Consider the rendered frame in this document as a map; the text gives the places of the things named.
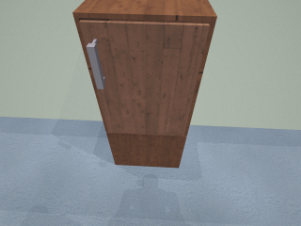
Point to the handle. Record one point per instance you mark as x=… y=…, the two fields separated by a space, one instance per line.
x=96 y=64

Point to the cupboard door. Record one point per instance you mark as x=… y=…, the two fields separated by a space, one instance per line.
x=151 y=71

